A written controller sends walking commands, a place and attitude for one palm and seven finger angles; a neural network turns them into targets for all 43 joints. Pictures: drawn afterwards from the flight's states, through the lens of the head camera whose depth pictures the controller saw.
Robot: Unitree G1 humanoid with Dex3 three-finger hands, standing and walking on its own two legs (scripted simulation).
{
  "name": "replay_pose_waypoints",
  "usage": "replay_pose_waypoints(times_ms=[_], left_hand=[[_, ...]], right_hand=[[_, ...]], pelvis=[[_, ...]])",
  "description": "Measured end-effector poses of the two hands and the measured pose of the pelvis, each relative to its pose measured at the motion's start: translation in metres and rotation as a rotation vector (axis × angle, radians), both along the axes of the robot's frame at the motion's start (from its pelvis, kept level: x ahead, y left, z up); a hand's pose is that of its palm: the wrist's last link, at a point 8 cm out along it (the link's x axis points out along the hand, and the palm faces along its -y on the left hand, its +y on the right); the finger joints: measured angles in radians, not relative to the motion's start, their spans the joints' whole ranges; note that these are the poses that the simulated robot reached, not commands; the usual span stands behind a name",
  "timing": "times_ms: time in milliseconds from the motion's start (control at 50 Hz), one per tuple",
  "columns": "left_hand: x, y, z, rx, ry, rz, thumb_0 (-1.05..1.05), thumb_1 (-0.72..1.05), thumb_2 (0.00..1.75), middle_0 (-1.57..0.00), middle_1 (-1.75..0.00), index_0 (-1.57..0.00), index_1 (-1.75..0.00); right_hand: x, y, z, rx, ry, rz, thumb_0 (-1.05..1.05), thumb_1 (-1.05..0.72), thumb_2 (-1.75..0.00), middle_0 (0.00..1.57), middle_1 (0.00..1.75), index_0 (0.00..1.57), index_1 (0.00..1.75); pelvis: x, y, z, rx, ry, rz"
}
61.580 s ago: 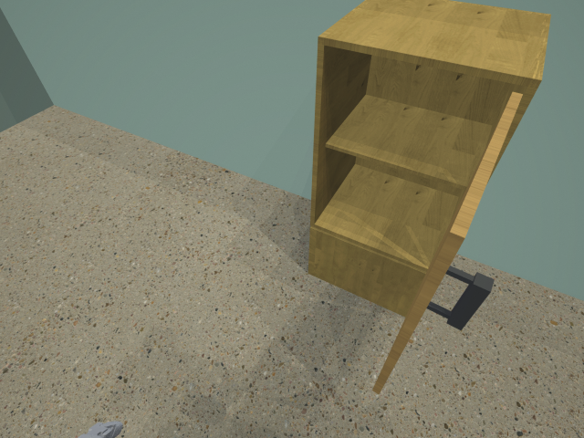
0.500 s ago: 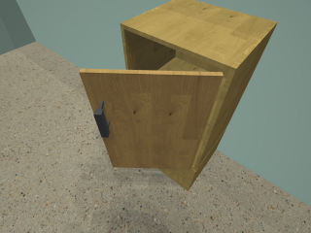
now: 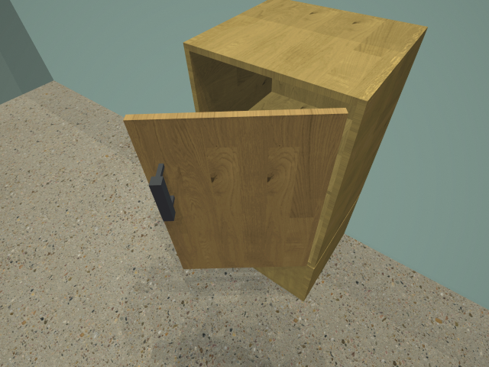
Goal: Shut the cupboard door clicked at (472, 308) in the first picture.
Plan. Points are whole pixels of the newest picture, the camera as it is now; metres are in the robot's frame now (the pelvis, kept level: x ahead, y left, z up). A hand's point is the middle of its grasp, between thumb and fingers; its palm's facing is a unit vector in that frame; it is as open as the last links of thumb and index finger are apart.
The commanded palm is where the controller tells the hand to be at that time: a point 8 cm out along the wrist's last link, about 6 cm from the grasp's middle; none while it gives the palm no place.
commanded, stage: come to a stop and stand still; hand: left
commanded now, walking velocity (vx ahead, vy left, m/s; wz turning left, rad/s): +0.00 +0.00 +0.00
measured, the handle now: (164, 192) +0.46 +0.20 -0.01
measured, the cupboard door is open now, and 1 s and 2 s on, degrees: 37 37 37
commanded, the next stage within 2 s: look again from close up in 1.00 s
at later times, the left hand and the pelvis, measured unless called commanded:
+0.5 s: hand out of the picture -0.01 +0.15 -0.15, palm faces +0.00 -0.97 -0.24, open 7.3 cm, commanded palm none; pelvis -0.02 -0.03 +0.01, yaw +1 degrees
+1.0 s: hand out of the picture +0.01 +0.13 -0.15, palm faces +0.04 -0.97 -0.22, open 7.3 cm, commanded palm none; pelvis +0.01 -0.04 +0.01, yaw +2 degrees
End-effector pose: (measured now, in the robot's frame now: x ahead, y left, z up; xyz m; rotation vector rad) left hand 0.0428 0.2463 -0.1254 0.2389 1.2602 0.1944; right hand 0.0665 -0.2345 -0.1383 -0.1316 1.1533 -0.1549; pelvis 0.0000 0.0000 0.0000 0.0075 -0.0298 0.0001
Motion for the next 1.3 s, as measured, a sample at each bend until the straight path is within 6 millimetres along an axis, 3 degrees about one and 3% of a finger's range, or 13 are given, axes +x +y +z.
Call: replay_pose_waypoints(times_ms=[60, 160, 420, 560, 660, 860, 960, 1300], left_hand=[[-0.008, 0.003, 0.011, 0.034, -0.009, -0.005, 0.01, 0.91, 0.90, -0.20, -0.30, -0.20, -0.30], [-0.021, -0.003, 0.022, 0.053, -0.014, -0.011, 0.01, 0.91, 0.90, -0.20, -0.30, -0.20, -0.30], [-0.049, -0.046, 0.010, -0.034, 0.074, 0.001, 0.01, 0.91, 0.90, -0.20, -0.30, -0.20, -0.30], [-0.052, -0.058, 0.005, -0.056, 0.113, 0.016, 0.02, 0.92, 0.90, -0.20, -0.30, -0.20, -0.30], [-0.049, -0.062, 0.004, -0.061, 0.121, 0.028, 0.02, 0.92, 0.90, -0.20, -0.30, -0.20, -0.30], [-0.041, -0.066, 0.004, -0.061, 0.115, 0.050, 0.02, 0.93, 0.90, -0.20, -0.30, -0.20, -0.30], [-0.039, -0.067, 0.003, -0.064, 0.116, 0.059, 0.02, 0.93, 0.90, -0.20, -0.30, -0.20, -0.30], [-0.033, -0.071, 0.002, -0.076, 0.120, 0.069, 0.01, 0.92, 0.90, -0.20, -0.30, -0.20, -0.30]], right_hand=[[0.000, 0.008, -0.005, 0.048, -0.038, 0.002, 0.00, -0.92, -0.89, 0.19, 0.29, 0.20, 0.30], [-0.013, 0.001, -0.007, 0.068, -0.033, 0.018, -0.01, -0.94, -0.89, 0.20, 0.29, 0.20, 0.30], [-0.104, -0.025, -0.008, 0.046, 0.238, -0.004, 0.00, -0.91, -0.89, 0.19, 0.29, 0.20, 0.30], [-0.126, -0.023, -0.002, 0.052, 0.329, -0.019, 0.00, -0.91, -0.90, 0.19, 0.29, 0.20, 0.30], [-0.119, -0.018, -0.002, 0.065, 0.333, -0.014, 0.00, -0.91, -0.90, 0.19, 0.29, 0.20, 0.30], [-0.071, -0.013, -0.004, 0.078, 0.250, 0.013, 0.00, -0.91, -0.89, 0.19, 0.29, 0.20, 0.30], [-0.057, -0.021, -0.003, 0.055, 0.237, 0.022, 0.01, -0.92, -0.89, 0.19, 0.29, 0.20, 0.30], [-0.043, -0.027, 0.001, 0.035, 0.237, 0.029, 0.00, -0.91, -0.89, 0.19, 0.29, 0.20, 0.30]], pelvis=[[-0.006, -0.002, 0.002, 0.008, -0.013, -0.001], [-0.015, -0.008, 0.005, 0.022, -0.013, -0.001], [-0.019, -0.029, 0.010, 0.024, 0.008, 0.009], [-0.013, -0.037, 0.012, 0.018, 0.011, 0.016], [-0.007, -0.041, 0.013, 0.015, 0.011, 0.021], [0.004, -0.044, 0.014, 0.012, 0.008, 0.026], [0.009, -0.045, 0.015, 0.012, 0.008, 0.028], [0.018, -0.048, 0.016, 0.010, 0.003, 0.031]])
